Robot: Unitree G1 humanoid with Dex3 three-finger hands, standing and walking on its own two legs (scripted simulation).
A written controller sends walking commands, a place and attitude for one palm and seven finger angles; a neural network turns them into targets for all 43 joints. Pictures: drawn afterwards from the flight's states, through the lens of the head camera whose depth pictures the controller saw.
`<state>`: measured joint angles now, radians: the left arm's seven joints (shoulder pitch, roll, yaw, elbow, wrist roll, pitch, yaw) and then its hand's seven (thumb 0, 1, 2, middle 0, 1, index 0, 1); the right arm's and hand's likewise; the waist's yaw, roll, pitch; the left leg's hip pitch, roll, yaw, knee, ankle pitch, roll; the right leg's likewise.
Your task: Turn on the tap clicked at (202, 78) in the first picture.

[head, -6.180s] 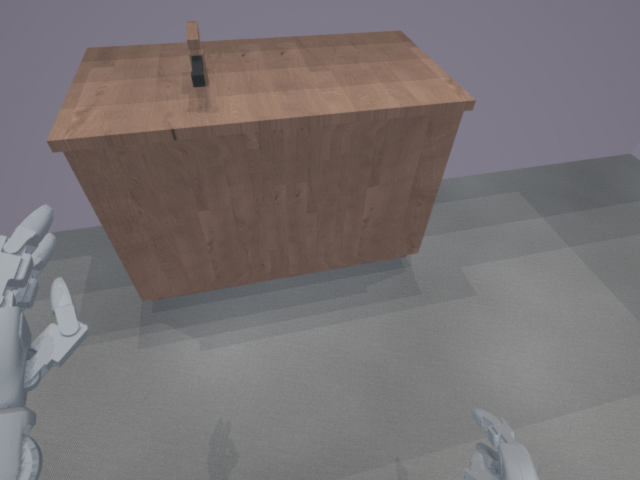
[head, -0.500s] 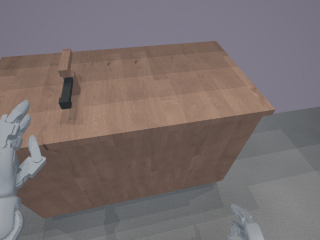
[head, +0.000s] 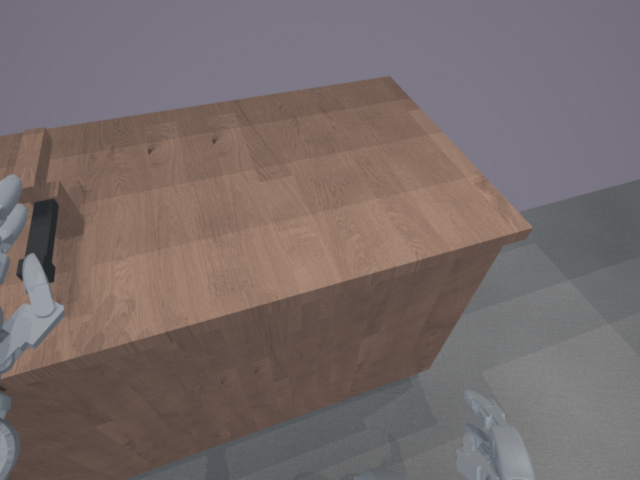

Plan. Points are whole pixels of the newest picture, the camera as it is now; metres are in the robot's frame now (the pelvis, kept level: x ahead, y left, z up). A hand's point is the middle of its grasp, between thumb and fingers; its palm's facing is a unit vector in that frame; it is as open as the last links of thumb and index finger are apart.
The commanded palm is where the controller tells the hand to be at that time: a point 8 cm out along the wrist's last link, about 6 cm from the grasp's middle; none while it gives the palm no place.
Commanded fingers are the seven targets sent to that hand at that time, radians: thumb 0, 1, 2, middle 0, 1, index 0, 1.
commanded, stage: come to a stop and stand still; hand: left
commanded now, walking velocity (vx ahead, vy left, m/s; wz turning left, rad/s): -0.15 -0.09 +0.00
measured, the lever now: (36, 270) +0.33 +0.38 +0.07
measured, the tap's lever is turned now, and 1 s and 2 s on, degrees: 0 0 0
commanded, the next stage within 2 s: look again from close up in 1.84 s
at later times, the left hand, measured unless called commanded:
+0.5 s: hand (76, 266) +0.25 +0.24 +0.20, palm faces +0.44 -0.80 -0.42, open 7.4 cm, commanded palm +0.20 +0.27 +0.19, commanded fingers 0.00 0.90 0.90 -0.20 -0.30 -0.20 -0.30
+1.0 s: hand out of the picture +0.28 +0.33 +0.20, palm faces +0.43 -0.81 -0.39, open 7.4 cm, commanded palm +0.22 +0.34 +0.19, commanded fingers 0.00 0.90 0.90 -0.20 -0.30 -0.20 -0.30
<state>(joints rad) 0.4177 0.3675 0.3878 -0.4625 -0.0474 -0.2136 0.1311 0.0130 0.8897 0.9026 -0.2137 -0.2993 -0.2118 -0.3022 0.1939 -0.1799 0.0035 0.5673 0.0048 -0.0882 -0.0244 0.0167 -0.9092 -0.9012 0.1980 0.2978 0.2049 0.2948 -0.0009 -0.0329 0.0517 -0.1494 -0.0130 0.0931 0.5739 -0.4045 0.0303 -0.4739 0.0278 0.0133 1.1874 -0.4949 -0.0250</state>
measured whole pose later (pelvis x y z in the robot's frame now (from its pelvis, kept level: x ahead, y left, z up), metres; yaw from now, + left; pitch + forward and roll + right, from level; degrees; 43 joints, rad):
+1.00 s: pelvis +0.06 +0.07 +0.01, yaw -2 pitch -2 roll -1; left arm 0.33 0.39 0.43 -0.43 -0.03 -0.30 0.09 0.01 0.89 0.90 -0.22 -0.30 -0.21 -0.30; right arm 0.28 -0.17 0.05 0.61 0.02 -0.17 0.03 0.02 -0.90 -0.90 0.20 0.30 0.21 0.30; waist 0.05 -0.01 0.08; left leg -0.24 -0.05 0.08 0.50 -0.23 0.09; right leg -0.25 -0.01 -0.02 0.48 -0.21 0.00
